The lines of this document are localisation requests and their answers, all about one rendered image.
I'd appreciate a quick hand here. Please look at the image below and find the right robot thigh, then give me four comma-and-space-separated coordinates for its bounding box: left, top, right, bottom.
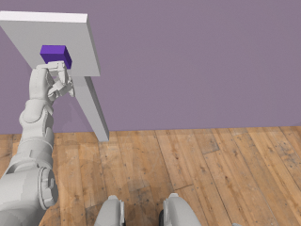
163, 197, 202, 226

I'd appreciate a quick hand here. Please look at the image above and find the left robot hand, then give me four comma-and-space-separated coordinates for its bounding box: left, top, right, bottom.
29, 60, 75, 105

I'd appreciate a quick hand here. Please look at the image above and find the left robot upper arm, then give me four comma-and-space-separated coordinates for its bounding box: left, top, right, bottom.
0, 167, 58, 226

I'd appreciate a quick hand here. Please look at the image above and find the left robot thigh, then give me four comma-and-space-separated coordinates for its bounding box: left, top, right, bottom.
94, 199, 125, 226

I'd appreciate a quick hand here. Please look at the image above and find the robot left forearm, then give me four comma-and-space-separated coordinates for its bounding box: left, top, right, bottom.
0, 99, 55, 181

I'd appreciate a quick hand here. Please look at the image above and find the panel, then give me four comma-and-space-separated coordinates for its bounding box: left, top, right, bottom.
0, 10, 110, 142

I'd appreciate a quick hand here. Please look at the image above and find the robot thigh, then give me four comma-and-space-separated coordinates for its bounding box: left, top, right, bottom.
163, 197, 202, 226
94, 199, 125, 226

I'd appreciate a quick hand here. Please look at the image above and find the button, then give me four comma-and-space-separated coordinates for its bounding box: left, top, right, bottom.
40, 45, 72, 70

